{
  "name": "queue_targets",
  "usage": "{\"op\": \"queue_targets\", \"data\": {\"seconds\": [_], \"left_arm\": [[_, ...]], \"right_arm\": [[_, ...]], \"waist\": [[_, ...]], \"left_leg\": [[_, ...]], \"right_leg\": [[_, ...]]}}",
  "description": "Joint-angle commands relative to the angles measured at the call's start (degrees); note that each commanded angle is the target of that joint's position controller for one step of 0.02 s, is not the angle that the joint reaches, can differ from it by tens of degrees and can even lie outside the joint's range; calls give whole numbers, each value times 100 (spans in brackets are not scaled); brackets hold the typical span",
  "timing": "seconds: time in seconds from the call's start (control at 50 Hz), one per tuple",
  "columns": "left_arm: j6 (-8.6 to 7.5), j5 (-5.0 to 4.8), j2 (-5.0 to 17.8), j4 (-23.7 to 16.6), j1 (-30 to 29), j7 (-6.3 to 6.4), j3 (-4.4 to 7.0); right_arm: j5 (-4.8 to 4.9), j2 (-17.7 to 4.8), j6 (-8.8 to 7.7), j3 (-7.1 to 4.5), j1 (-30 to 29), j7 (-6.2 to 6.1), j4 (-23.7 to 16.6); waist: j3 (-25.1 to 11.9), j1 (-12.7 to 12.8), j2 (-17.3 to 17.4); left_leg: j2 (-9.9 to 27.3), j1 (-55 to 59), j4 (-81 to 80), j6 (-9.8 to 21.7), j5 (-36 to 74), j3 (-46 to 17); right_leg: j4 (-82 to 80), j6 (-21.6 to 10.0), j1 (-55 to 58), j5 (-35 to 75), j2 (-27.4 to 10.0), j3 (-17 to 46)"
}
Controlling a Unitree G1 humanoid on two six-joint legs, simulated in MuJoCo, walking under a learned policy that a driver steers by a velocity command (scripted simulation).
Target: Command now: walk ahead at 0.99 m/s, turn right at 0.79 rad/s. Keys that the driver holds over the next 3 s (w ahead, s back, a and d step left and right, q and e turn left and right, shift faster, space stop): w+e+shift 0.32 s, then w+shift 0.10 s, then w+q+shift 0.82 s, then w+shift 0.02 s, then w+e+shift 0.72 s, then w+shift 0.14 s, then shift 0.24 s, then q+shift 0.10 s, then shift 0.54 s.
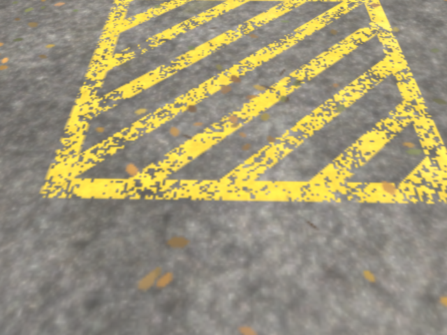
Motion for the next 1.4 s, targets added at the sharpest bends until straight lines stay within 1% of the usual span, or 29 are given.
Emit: {"op": "queue_targets", "data": {"seconds": [0.02,0.04,0.06,0.12,0.24,0.28,0.36,0.42,0.44,0.46,0.48,0.52,0.6,0.66,0.76,0.8,0.82,0.84,0.9,0.98,1.14,1.2,1.22,1.24,1.26,1.28,1.32,1.36,1.4], "left_arm": [[275,13,1484,449,3631,166,630],[305,162,1000,850,3668,182,398],[82,399,818,383,2587,140,227],[-196,309,690,-232,1471,92,264],[-229,139,562,-335,1021,424,219],[-128,93,694,-219,1172,485,276],[-48,33,571,18,1540,519,297],[-5,288,547,-57,1228,436,266],[-51,497,120,-262,1085,374,95],[-155,0,-321,-301,2294,318,-53],[-168,-104,171,-191,1885,364,-58],[-305,229,353,-602,95,318,-74],[-452,380,151,-896,-280,255,-123],[-542,430,91,-1100,-764,178,-231],[-512,244,574,-1000,-614,283,33],[-509,246,883,-826,491,395,247],[-439,269,1307,-673,1785,477,378],[-374,366,1602,-504,1931,376,410],[-301,346,584,-388,1232,394,208],[-321,370,153,-140,515,341,143],[-387,333,1264,103,574,430,382],[-174,293,1751,22,620,437,492],[-175,276,1704,-110,378,440,467],[-271,365,877,-74,559,405,225],[-518,303,212,-561,1504,326,-63],[-690,125,1015,-539,930,289,31],[-653,-7,927,-545,357,388,-2],[-385,79,820,-260,827,392,1],[-119,87,676,-122,911,401,1]], "right_arm": [[162,-1539,-11,-398,-1793,-14,-840],[74,-50,-241,-1,-1989,272,-1008],[270,470,-437,216,-1018,378,-1399],[257,-526,-664,91,-1428,453,-1664],[-41,-485,-313,108,-2354,156,-1924],[37,-179,-302,163,-2857,191,-2124],[350,-604,-361,-75,-2832,243,-2124],[337,-1088,-457,-385,-887,263,-1698],[284,-1419,-393,-420,599,221,-1417],[138,-1850,-391,-498,803,386,-975],[182,-1133,-342,-378,548,399,-1122],[96,-835,-227,-286,317,396,-994],[236,-445,-206,-129,74,440,-782],[385,-900,-151,-253,-198,299,-802],[431,-967,-78,-274,230,258,-695],[353,-839,-77,-217,126,307,-747],[179,-406,-93,-67,154,300,-913],[580,-11,-134,94,871,260,-1125],[418,-520,34,-14,-278,188,-1024],[437,-158,307,11,-770,358,-1323],[281,-548,219,-5,-1911,693,-1718],[418,-1293,314,-348,-587,678,-1498],[394,-1711,393,-582,869,612,-1093],[470,-1850,472,-595,1225,501,-803],[279,-2234,316,-523,437,519,-1208],[208,-1604,233,-446,499,507,-1350],[142,-1384,18,-345,-17,523,-1209],[-58,-997,-107,-183,-729,512,-1238],[42,-705,-193,-86,-760,515,-1030]], "waist": [[-1064,2375,651],[-259,1792,-1644],[-768,546,-2215],[-181,9,962],[467,150,423],[292,500,-1],[-112,671,-493],[-1270,-483,-690],[-2215,-998,43],[-2675,-169,3423],[-1765,-479,2360],[-441,-619,291],[-141,22,618],[146,126,503],[26,305,553],[-723,992,369],[-1752,1414,-376],[-2327,876,-2377],[-243,767,-242],[381,137,-362],[426,124,188],[-539,-824,-573],[-1153,-1557,-378],[-934,-1343,850],[-1974,-117,2502],[-2391,-700,1249],[-728,-275,-284],[-325,266,15],[22,375,244]], "left_leg": [[1256,-2535,4778,-93,8366,-381],[-102,-4801,7709,-7,-315,-711],[-283,-6599,8759,107,-1228,-2029],[373,-6300,6557,580,545,-2581],[700,-4678,3117,-336,1916,-2167],[376,-3854,1884,-468,2798,-1874],[333,-3635,887,-496,3037,-2180],[549,-1789,1234,92,2308,-2024],[1304,-23,1566,430,1017,-3190],[2696,1195,-46,1780,-1458,-7200],[2509,829,-443,1698,-2794,-7694],[1820,-741,-416,1422,-706,-5863],[1158,-1976,-532,1526,1102,-4739],[1142,-3284,-767,1486,1297,-4299],[1014,-4004,-363,994,1575,-4031],[576,-4385,1719,598,2567,-3563],[259,-5176,3721,429,1348,-3109],[194,-6473,5519,328,-451,-2625],[989,-7096,6316,309,719,-2254],[1516,-6741,5758,295,815,-2310],[792,-4894,2686,565,3147,-1006],[41,-3123,2757,957,1972,-570],[11,-1058,2418,1250,2192,-907],[472,154,2337,1503,2038,-1959],[1754,1306,1004,2738,129,-5706],[2097,1099,-190,2451,-1493,-6600],[2039,-1092,-571,1933,-785,-5757],[1678,-2690,-483,1736,224,-4463],[1434,-3445,-701,1561,766,-3458]], "right_leg": [[-147,-704,4502,-221,0,558],[-29,-833,5017,-296,30,961],[-615,-1774,5370,-2089,-595,3750],[-2951,-1589,3500,-4596,-1210,5421],[-2864,-1193,1028,-1945,107,3089],[-2653,-838,751,-1952,383,2775],[-1918,-554,2236,-2075,71,3218],[342,-152,2773,658,-31,2832],[2487,-34,1732,-244,126,2379],[4310,326,-394,-3396,815,1867],[4568,202,-1232,-3117,259,1885],[4149,109,-1132,-2741,-24,1491],[2083,301,-304,-2682,-326,1483],[277,542,860,-1968,-244,1258],[-797,669,3233,-942,53,1153],[-855,438,4769,-1321,-264,1342],[-990,45,6232,-2777,-1457,2724],[-2226,-716,6764,-5008,-2634,5836],[-2499,-453,4821,-3336,-2105,3971],[-2919,-229,3384,-1416,-1715,1920],[-3193,238,3379,1757,-1245,-403],[-683,288,3931,5678,-1446,-489],[1139,375,2893,5315,-1328,-403],[3656,653,1163,-1087,-434,-231],[5471,698,-780,-4054,376,867],[5080,438,-954,-3189,-28,1626],[4148,368,-723,-2493,-516,1413],[3758,398,112,-2048,-1000,1467],[3303,503,248,-1910,-1193,1411]]}}
Next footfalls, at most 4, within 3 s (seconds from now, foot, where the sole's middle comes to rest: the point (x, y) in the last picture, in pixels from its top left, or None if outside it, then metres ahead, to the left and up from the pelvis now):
0.02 right None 0.23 -0.04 -0.74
0.42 left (203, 287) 0.64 0.08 -0.74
0.80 right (312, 237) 0.81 -0.28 -0.74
1.24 left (238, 143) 1.26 -0.05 -0.74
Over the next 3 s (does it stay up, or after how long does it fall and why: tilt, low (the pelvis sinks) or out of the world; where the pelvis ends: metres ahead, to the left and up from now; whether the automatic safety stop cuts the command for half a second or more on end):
stays up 2.25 -0.17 0.03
